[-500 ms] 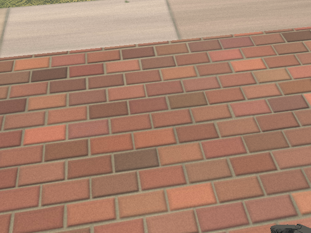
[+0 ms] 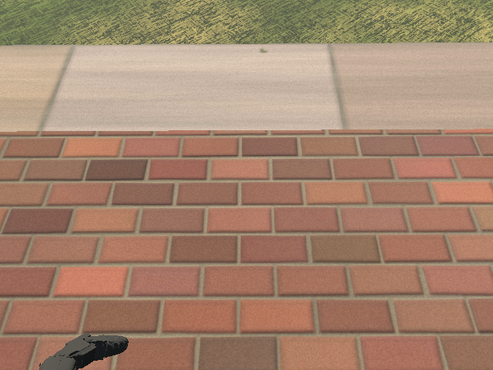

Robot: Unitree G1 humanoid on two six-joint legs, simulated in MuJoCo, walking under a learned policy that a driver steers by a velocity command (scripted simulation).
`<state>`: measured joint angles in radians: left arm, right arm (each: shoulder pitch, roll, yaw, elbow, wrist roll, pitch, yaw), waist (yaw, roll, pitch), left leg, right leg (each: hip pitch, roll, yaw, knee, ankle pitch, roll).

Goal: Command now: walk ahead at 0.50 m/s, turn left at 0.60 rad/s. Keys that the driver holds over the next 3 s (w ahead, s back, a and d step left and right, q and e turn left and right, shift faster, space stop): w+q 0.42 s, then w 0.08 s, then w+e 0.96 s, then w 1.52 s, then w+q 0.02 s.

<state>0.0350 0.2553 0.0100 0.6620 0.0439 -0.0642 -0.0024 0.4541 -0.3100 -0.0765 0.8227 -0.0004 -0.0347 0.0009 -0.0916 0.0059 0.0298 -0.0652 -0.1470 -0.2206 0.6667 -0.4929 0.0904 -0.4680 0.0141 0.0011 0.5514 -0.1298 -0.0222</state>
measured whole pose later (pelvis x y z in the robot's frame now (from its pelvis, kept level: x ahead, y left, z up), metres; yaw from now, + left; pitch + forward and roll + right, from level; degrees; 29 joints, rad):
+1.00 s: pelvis +0.50 +0.12 +0.01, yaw +8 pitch +1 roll +1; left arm 0.11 0.23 0.03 0.79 0.03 0.00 -0.06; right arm 0.40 -0.23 -0.02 0.93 -0.02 -0.08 -0.03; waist -0.05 -0.02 0.05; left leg 0.15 -0.06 0.22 0.21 -0.38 0.06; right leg -0.58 -0.02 -0.11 0.65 -0.08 -0.09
